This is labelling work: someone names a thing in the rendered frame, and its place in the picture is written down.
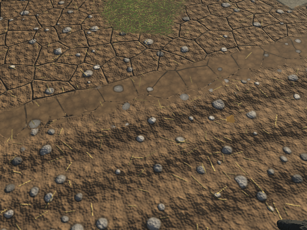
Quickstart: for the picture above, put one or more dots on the right robot hand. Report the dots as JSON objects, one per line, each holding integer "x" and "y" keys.
{"x": 292, "y": 224}

